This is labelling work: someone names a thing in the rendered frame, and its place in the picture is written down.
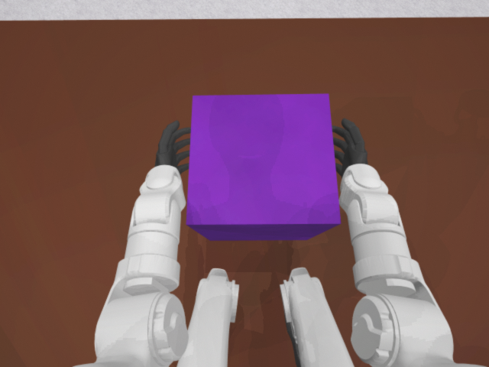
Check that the left robot shin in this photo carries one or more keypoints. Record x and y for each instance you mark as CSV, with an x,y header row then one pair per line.
x,y
214,271

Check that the right robot foot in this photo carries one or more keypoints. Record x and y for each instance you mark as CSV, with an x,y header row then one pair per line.
x,y
295,346

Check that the right robot hand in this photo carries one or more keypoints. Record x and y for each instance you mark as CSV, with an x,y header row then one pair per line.
x,y
353,146

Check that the right robot upper arm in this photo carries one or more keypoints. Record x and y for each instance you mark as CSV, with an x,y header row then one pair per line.
x,y
392,331

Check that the left robot upper arm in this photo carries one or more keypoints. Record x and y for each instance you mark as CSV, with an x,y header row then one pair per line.
x,y
147,330

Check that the robot right forearm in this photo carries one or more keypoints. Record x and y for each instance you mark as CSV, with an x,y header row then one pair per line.
x,y
382,258

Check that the carton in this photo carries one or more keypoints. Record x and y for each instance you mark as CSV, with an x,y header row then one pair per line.
x,y
262,167

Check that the left robot hand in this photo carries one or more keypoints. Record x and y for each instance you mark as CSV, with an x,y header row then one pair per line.
x,y
167,148

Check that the robot left forearm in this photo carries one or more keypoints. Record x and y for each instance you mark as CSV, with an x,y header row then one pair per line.
x,y
150,263

